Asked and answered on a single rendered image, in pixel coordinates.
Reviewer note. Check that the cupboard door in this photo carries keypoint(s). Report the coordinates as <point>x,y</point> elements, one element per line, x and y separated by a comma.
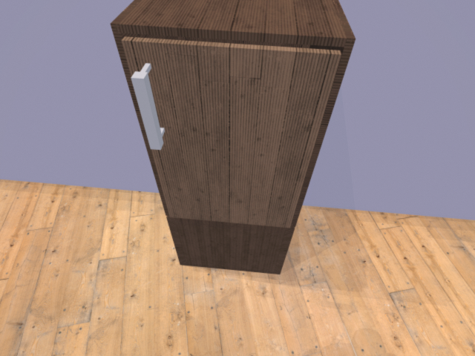
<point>241,122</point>

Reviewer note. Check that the handle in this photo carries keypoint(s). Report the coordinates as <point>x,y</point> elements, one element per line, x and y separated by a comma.
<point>145,99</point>

